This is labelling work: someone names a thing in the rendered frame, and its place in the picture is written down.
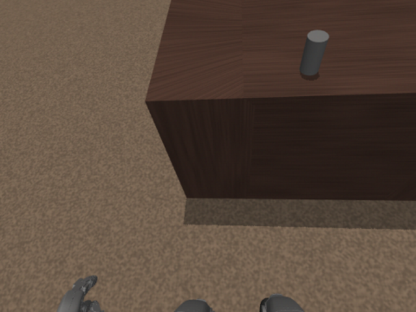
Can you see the left robot hand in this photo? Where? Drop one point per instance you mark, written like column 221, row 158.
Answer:
column 72, row 301

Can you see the can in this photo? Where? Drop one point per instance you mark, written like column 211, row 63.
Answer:
column 313, row 52

